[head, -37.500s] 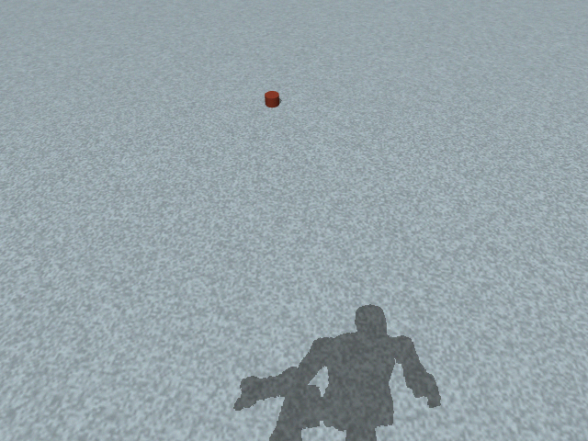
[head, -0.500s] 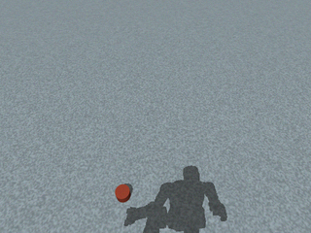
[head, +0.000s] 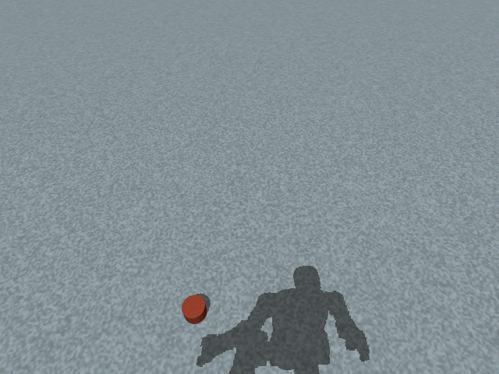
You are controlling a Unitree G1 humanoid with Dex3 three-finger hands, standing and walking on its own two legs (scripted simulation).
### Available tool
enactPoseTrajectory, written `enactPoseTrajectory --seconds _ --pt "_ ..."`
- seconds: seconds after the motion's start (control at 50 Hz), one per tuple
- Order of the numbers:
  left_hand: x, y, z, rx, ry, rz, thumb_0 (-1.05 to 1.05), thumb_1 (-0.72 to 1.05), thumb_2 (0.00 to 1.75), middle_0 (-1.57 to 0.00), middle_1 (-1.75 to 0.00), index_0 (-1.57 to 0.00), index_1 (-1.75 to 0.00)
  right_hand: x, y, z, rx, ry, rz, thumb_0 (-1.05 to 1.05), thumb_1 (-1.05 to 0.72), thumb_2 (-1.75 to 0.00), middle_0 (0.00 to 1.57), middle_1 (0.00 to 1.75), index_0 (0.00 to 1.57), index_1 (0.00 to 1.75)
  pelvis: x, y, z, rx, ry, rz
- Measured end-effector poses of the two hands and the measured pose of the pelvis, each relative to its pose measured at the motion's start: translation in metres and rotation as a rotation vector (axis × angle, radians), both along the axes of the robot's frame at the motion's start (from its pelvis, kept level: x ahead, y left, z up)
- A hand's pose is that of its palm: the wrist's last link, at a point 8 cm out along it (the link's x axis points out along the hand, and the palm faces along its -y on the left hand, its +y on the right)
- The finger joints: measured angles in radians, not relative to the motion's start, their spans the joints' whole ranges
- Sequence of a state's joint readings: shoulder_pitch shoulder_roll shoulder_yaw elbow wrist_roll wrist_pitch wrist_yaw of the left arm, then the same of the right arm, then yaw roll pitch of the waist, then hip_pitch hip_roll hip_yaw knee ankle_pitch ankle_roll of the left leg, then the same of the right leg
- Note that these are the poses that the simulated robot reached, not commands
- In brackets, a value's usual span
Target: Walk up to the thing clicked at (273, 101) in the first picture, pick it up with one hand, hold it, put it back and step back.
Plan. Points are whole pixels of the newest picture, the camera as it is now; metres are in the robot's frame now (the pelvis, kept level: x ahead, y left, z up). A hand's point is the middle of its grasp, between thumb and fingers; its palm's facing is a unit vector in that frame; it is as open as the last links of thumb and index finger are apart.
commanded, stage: stand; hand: left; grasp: from above
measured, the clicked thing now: (194, 309) +0.49 +0.24 -0.75
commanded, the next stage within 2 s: step back in 1.38 s
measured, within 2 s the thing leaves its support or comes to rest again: neither
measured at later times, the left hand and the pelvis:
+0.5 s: hand out of the picture +0.07 +0.20 -0.17, palm faces -0.01 -0.97 -0.24, open 7.3 cm; pelvis +0.02 +0.00 +0.00, yaw -1 degrees
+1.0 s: hand out of the picture +0.06 +0.19 -0.18, palm faces -0.02 -0.97 -0.23, open 7.3 cm; pelvis +0.03 +0.00 +0.00, yaw -2 degrees
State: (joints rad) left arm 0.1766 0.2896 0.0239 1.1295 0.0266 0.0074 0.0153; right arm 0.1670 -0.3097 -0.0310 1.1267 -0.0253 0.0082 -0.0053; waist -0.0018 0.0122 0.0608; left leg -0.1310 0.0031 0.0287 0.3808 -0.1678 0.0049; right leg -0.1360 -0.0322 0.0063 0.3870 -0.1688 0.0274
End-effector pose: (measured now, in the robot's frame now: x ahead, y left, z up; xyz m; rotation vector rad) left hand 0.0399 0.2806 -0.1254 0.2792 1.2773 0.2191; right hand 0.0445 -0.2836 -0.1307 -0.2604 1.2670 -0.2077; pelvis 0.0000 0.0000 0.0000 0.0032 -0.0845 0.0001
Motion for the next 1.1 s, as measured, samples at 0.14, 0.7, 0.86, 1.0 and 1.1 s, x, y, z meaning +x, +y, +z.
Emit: enactPoseTrajectory --seconds 0.14,0.7,0.86,1.0,1.1 --pt "0.003 -0.006 -0.002 -0.014 0.019 -0.001 0.01 0.91 0.90 -0.20 -0.30 -0.21 -0.30 -0.003 0.001 -0.002 0.008 0.026 -0.007 0.00 -0.91 -0.89 0.20 0.30 0.20 0.30 0.004 -0.001 0.000 0.001 0.010 -0.004" --pt "0.027 -0.044 -0.016 -0.109 0.042 -0.012 0.01 0.91 0.90 -0.20 -0.30 -0.20 -0.30 0.004 0.041 -0.013 0.084 0.063 -0.045 0.00 -0.91 -0.89 0.20 0.30 0.20 0.30 0.026 0.001 0.000 0.001 0.033 -0.022" --pt "0.019 -0.044 -0.018 -0.109 0.073 -0.004 0.01 0.91 0.90 -0.20 -0.30 -0.20 -0.30 -0.003 0.043 -0.014 0.084 0.085 -0.064 0.00 -0.91 -0.89 0.20 0.30 0.20 0.30 0.028 0.003 0.000 0.002 0.040 -0.027" --pt "0.014 -0.042 -0.018 -0.102 0.088 0.002 0.01 0.91 0.90 -0.20 -0.30 -0.20 -0.30 -0.007 0.046 -0.016 0.089 0.092 -0.075 0.00 -0.91 -0.90 0.20 0.30 0.20 0.30 0.030 0.003 -0.001 0.003 0.039 -0.029" --pt "0.015 -0.042 -0.018 -0.098 0.083 0.002 0.01 0.91 0.90 -0.20 -0.30 -0.20 -0.30 -0.008 0.046 -0.016 0.092 0.090 -0.078 0.00 -0.91 -0.90 0.20 0.30 0.20 0.30 0.031 0.003 -0.001 0.003 0.038 -0.029"
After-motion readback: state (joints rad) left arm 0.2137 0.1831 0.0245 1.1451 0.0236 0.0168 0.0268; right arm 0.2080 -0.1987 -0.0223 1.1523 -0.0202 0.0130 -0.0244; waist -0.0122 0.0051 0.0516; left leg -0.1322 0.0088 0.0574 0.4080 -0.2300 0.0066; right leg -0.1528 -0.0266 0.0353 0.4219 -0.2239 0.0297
